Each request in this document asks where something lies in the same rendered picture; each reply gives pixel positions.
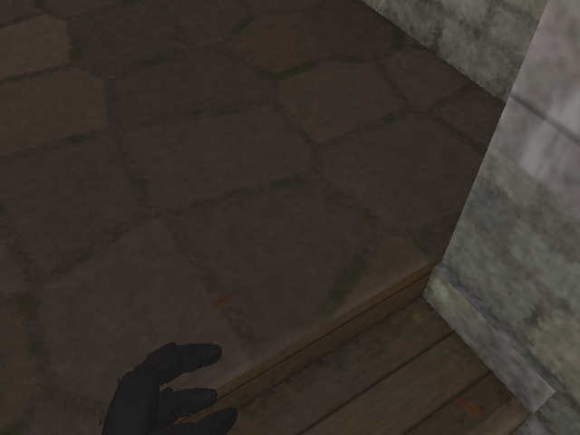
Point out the robot left hand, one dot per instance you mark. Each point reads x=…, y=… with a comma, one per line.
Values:
x=139, y=408

